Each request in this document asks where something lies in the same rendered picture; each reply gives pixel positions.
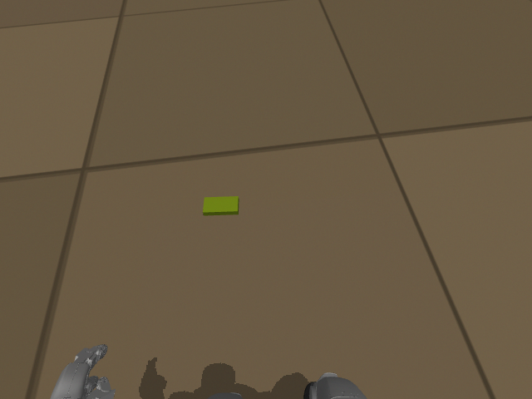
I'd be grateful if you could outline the small box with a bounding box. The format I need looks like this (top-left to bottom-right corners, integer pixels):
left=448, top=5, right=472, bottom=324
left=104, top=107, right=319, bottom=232
left=203, top=196, right=239, bottom=216

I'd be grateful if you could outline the left robot hand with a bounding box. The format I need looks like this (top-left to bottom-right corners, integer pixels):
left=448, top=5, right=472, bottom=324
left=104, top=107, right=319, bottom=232
left=50, top=344, right=116, bottom=399

